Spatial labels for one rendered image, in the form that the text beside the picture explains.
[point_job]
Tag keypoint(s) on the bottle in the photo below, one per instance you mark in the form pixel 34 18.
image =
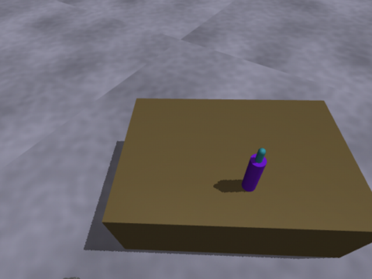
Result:
pixel 254 170

